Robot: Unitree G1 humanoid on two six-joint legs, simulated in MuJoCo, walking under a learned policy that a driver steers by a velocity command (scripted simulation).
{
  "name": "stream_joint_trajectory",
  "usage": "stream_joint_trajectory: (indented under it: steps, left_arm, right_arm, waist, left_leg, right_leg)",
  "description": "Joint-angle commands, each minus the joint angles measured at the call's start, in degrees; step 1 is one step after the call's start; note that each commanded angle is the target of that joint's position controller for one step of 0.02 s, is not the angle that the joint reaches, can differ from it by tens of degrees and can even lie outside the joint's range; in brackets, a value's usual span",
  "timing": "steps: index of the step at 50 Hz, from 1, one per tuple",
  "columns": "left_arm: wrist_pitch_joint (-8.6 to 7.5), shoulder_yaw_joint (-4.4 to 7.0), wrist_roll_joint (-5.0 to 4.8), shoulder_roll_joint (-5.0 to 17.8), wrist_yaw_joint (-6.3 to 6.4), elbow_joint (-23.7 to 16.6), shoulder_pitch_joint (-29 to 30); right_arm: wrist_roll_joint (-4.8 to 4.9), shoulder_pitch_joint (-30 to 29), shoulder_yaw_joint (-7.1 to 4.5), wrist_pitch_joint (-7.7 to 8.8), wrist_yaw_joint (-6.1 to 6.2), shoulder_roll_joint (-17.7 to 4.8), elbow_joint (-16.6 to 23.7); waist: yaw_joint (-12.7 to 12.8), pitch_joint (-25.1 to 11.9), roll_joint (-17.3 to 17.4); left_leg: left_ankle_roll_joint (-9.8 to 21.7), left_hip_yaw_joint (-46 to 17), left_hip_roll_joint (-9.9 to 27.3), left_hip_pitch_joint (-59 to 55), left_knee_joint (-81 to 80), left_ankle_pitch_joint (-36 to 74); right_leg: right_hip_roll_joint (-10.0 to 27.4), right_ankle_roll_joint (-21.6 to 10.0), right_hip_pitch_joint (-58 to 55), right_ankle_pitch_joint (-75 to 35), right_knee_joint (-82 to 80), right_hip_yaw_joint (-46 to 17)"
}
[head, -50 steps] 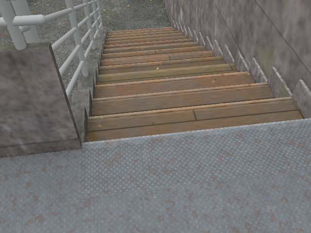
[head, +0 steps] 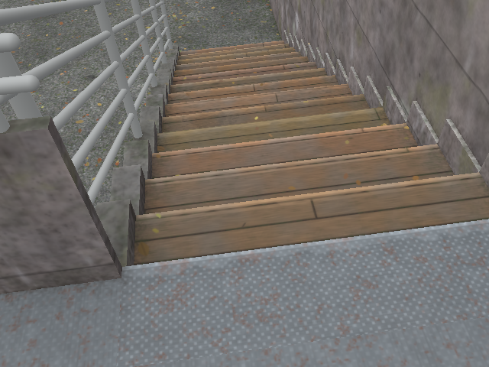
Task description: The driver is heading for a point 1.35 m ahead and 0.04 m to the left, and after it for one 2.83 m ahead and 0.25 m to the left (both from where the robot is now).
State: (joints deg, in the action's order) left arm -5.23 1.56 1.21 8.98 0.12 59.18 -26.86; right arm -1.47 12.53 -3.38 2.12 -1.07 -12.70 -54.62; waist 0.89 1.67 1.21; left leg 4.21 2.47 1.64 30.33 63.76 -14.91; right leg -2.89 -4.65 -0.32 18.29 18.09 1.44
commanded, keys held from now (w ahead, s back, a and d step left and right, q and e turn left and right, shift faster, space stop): w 0.18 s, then no key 0.44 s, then w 0.38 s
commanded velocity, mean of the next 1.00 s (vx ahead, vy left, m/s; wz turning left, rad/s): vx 0.29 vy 0.00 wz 0.00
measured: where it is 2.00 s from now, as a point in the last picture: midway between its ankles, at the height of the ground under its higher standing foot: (238, 265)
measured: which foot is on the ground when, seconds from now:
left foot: up 0.00-0.24, down 0.26-0.74, up 0.76-1.00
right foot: down 0.00-0.26, up 0.28-0.68, down 0.70-1.00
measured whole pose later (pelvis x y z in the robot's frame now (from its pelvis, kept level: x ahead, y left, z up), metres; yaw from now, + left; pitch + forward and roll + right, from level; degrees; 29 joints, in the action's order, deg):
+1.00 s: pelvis +0.31 +0.02 +0.00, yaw +0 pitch +1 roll -1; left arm -3.9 2.4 1.2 10.5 1.5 64.7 -27.4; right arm -1.7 10.5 -2.4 2.5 -1.7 -12.0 -54.9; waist 2.5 0.1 -0.5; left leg 2.7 2.9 1.9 25.5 40.1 -17.0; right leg -0.8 -1.5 3.4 13.9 16.4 1.1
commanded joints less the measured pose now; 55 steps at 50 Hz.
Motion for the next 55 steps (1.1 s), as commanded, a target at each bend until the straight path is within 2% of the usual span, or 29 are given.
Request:
stream_joint_trajectory:
  steps: [1,4,7,9,11,12,13,14,15,16,17,19,24,26,31,33,35,36,37,38,39,40,41,43,46,49,51,54,55]
  left_arm:
    - [-0.77,0.14,-0.18,5.5,0.48,0.7,-6.2]
    - [-0.72,-0.54,-0.41,5.4,0.72,1.4,-6.2]
    - [-0.98,-0.43,-0.36,7.2,1.01,2.2,-6.1]
    - [-1.30,-0.18,-0.41,8.6,1.11,2.2,-4.1]
    - [-0.84,0.05,-0.40,9.4,1.38,2.3,-2.2]
    - [-0.74,0.06,-0.76,9.4,1.36,2.3,-1.9]
    - [-0.57,-0.66,-1.50,6.2,1.35,1.4,-3.9]
    - [0.20,-0.72,-3.29,2.6,1.32,2.4,-13.2]
    - [0.80,0.32,-0.98,6.8,1.43,2.1,-9.0]
    - [0.93,0.41,-0.15,6.4,1.14,0.4,-3.0]
    - [1.14,0.28,0.62,5.2,0.84,0.3,-1.5]
    - [2.75,0.16,1.23,3.3,0.24,0.4,-1.3]
    - [5.20,-0.30,0.66,1.5,0.31,0.6,1.4]
    - [5.48,-0.33,-0.42,2.5,0.96,-0.5,6.7]
    - [6.36,-1.12,-0.50,3.1,1.87,-0.2,10.8]
    - [5.77,-1.12,0.49,3.4,1.95,0.4,10.0]
    - [4.47,-1.15,1.17,3.1,1.72,1.2,6.8]
    - [4.08,-0.72,0.29,4.9,1.57,1.7,6.3]
    - [3.71,-0.26,-0.57,5.6,1.36,2.6,3.1]
    - [3.29,0.35,-0.87,6.9,1.34,3.8,-1.3]
    - [3.13,1.05,-0.27,8.1,1.41,4.4,-3.4]
    - [2.90,1.22,0.65,7.7,1.39,4.1,-3.3]
    - [2.57,1.52,0.81,8.4,1.40,3.8,-2.0]
    - [1.60,1.59,-0.11,7.5,1.52,2.6,1.8]
    - [0.50,1.58,-0.08,6.7,1.66,2.8,1.7]
    - [0.35,1.85,-0.02,8.1,1.51,3.1,0.3]
    - [0.63,2.19,-0.04,9.2,1.13,3.1,-0.2]
    - [0.40,2.33,-0.25,9.6,1.00,2.8,1.7]
    - [0.16,1.64,-0.23,7.1,0.76,1.9,2.7]
  right_arm:
    - [-0.01,-4.4,0.28,-0.37,-0.53,-0.6,3.9]
    - [0.18,-13.7,1.29,-0.28,-1.06,0.6,7.0]
    - [0.56,-16.2,1.46,-0.27,-0.77,-0.6,8.1]
    - [0.42,-12.5,0.81,-0.06,-0.30,-2.4,7.3]
    - [0.21,1.6,-0.26,0.79,0.56,-3.9,2.3]
    - [-0.43,9.0,-0.95,1.33,1.37,-5.4,-0.1]
    - [-1.64,16.3,-1.97,1.68,1.86,-9.6,-1.5]
    - [-0.41,14.7,-2.17,1.25,1.35,-11.3,-1.2]
    - [1.97,9.0,-2.01,1.05,0.87,-9.7,-0.2]
    - [1.91,3.0,-0.71,1.31,0.92,-5.6,0.6]
    - [1.49,2.6,0.31,1.76,0.81,-2.0,0.0]
    - [1.08,3.9,1.61,2.60,1.42,1.1,-1.6]
    - [-0.13,5.9,3.04,3.36,1.36,-0.8,-2.9]
    - [-0.23,6.8,3.06,2.72,1.71,-2.3,-3.3]
    - [0.05,10.0,3.68,0.94,2.89,-1.2,-4.8]
    - [0.49,11.3,2.42,0.30,2.69,-4.0,-5.0]
    - [0.58,12.5,1.95,-0.21,2.47,-2.9,-5.0]
    - [1.22,12.9,2.15,-0.30,2.08,-1.1,-4.4]
    - [1.27,9.5,2.03,-0.11,1.79,-1.5,-2.9]
    - [0.88,5.8,2.01,0.36,1.41,-0.7,-1.2]
    - [-0.07,4.1,1.92,0.75,1.12,-0.2,-0.5]
    - [-0.32,2.2,1.35,0.70,0.91,-1.5,-0.1]
    - [-0.41,2.8,1.16,0.95,0.49,-1.3,0.2]
    - [-0.64,2.5,0.94,1.09,-0.07,-1.0,0.0]
    - [-0.28,-0.9,0.97,0.95,-0.64,0.0,1.1]
    - [-0.23,-5.3,1.36,0.84,-0.87,0.9,3.3]
    - [-0.14,-4.4,0.81,0.97,-0.63,-0.3,3.4]
    - [-0.60,7.1,-0.44,1.49,0.36,-2.5,0.1]
    - [-1.36,16.5,-1.92,2.31,1.21,-7.2,-1.9]
  waist:
    - [-0.1,5.3,-6.7]
    - [1.2,7.8,-7.1]
    - [0.6,7.6,-7.8]
    - [-2.0,4.6,-7.6]
    - [-7.4,-2.0,-6.8]
    - [-10.2,-5.4,-6.1]
    - [-11.2,-11.7,2.1]
    - [-5.5,-19.9,11.2]
    - [-4.3,-14.3,1.7]
    - [-2.9,-5.6,0.6]
    - [-1.5,-1.5,-1.9]
    - [1.1,0.0,-1.0]
    - [3.6,-1.9,2.0]
    - [1.6,-2.1,4.5]
    - [-0.6,-0.4,4.2]
    - [-0.7,1.7,3.1]
    - [-0.2,4.6,0.7]
    - [-0.8,6.7,-4.6]
    - [1.0,8.9,-8.7]
    - [2.9,9.2,-13.4]
    - [3.7,9.2,-15.4]
    - [3.8,8.7,-10.5]
    - [2.0,7.5,-8.9]
    - [-0.6,5.7,-6.0]
    - [-0.7,4.1,-6.5]
    - [0.5,4.1,-7.7]
    - [0.2,3.7,-7.8]
    - [-5.7,1.6,-4.3]
    - [-9.7,-3.2,5.0]
  left_leg:
    - [-0.6,2.3,-0.3,10.9,-5.3,4.2]
    - [-1.1,4.5,-1.3,8.0,-18.2,8.3]
    - [0.9,5.6,-2.5,1.1,-26.2,9.5]
    - [2.9,5.6,-4.5,-6.1,-28.5,8.9]
    - [4.5,4.9,-7.0,-19.2,-32.4,10.2]
    - [5.6,2.4,-4.0,-30.3,-36.2,13.7]
    - [8.7,-11.3,10.1,-41.8,-34.6,23.8]
    - [19.4,-35.7,24.4,-49.0,-39.5,38.3]
    - [19.5,-32.0,21.9,-38.6,-43.5,33.5]
    - [17.9,-24.7,19.5,-30.1,-46.2,30.8]
    - [15.9,-19.9,17.4,-23.7,-48.1,34.2]
    - [12.0,-11.7,13.1,-16.9,-49.6,39.3]
    - [8.4,-2.4,8.6,-12.5,-48.4,47.2]
    - [6.2,-1.7,7.1,-13.9,-48.2,43.2]
    - [6.9,-7.5,9.0,-12.8,-49.5,12.3]
    - [6.9,-11.5,8.9,-10.9,-50.7,-9.8]
    - [7.0,-14.7,8.6,-7.8,-48.9,-23.0]
    - [6.0,-12.1,5.3,-3.8,-47.5,-26.0]
    - [4.3,-7.3,1.2,0.0,-41.0,-24.3]
    - [2.7,-1.1,-3.0,4.3,-30.5,-17.2]
    - [1.8,2.7,-4.5,7.3,-22.5,-11.8]
    - [1.6,0.3,-2.8,9.5,-15.5,-12.3]
    - [1.4,-1.4,-1.6,9.7,-12.6,-11.3]
    - [0.1,-2.2,0.2,7.2,-12.3,-7.0]
    - [-1.8,0.4,0.0,2.0,-18.1,-2.1]
    - [-2.1,2.3,-0.5,-3.1,-26.0,-1.6]
    - [-1.5,4.0,-1.5,-8.6,-29.6,-0.4]
    - [-0.5,3.2,-2.6,-28.1,-37.0,0.4]
    - [1.5,-8.9,7.2,-37.4,-43.2,-9.2]
  right_leg:
    - [12.5,-3.9,-3.1,-36.5,-7.5,-8.3]
    - [11.8,-4.4,-0.1,-38.4,-9.4,-6.1]
    - [13.7,-4.6,-0.4,-45.2,-9.3,-5.1]
    - [14.2,-3.9,-1.9,-58.4,-3.6,-3.9]
    - [12.9,-2.4,-2.1,-66.4,12.7,-2.8]
    - [10.7,-1.5,4.2,-56.2,23.9,-2.2]
    - [5.9,-1.0,14.0,-27.1,43.7,0.7]
    - [-3.2,0.6,26.3,14.2,64.1,-1.0]
    - [0.3,0.3,27.5,8.7,65.1,-5.6]
    - [2.1,0.5,29.2,5.7,62.7,-4.8]
    - [3.6,0.7,27.9,4.8,59.8,-4.3]
    - [5.1,1.4,22.8,3.2,53.0,-4.4]
    - [3.8,2.7,16.7,-1.8,35.7,-1.8]
    - [3.2,3.4,16.3,-4.1,28.2,-0.4]
    - [3.7,3.6,12.2,-2.6,17.8,-0.3]
    - [2.7,2.7,10.1,0.9,13.3,1.7]
    - [4.6,0.5,8.6,6.8,10.4,-1.1]
    - [6.2,-1.6,9.5,13.9,6.9,-5.9]
    - [9.1,-4.0,9.4,21.0,0.7,-12.8]
    - [15.0,-6.8,5.7,24.9,-6.7,-22.0]
    - [20.4,-9.4,3.1,22.8,-10.9,-29.0]
    - [21.9,-10.6,3.1,20.9,-12.1,-30.2]
    - [21.9,-11.3,3.4,17.5,-11.6,-29.3]
    - [19.2,-9.4,4.5,10.8,-12.6,-23.3]
    - [15.0,-7.4,6.6,0.6,-11.8,-14.4]
    - [14.7,-7.2,8.9,-1.3,-10.3,-11.7]
    - [14.6,-6.9,11.4,-1.9,-7.5,-10.6]
    - [11.6,-4.8,20.9,-5.4,4.9,-7.3]
    - [6.8,-2.7,25.8,-4.6,21.9,-1.5]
